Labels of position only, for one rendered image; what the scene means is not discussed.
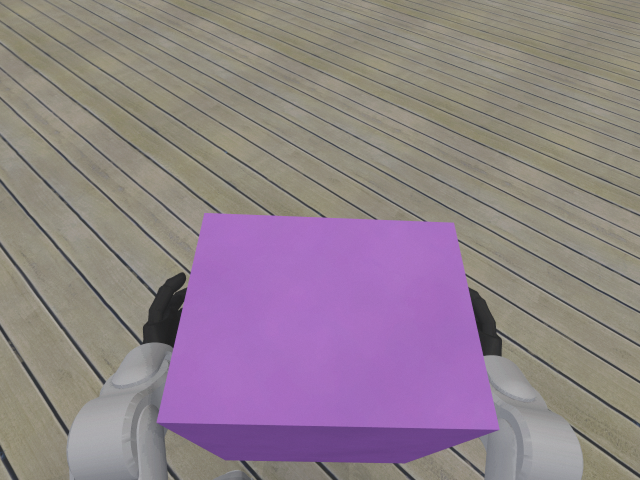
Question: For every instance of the right robot forearm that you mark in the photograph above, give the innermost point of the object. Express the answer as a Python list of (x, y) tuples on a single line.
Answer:
[(533, 443)]

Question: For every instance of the left robot forearm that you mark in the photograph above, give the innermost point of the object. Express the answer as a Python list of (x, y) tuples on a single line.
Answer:
[(115, 436)]

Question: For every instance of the left robot hand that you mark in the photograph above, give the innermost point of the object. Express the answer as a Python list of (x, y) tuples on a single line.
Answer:
[(164, 314)]

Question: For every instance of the carton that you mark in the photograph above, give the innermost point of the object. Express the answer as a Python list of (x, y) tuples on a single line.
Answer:
[(310, 339)]

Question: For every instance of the right robot hand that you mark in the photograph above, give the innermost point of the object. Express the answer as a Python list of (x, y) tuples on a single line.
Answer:
[(491, 343)]

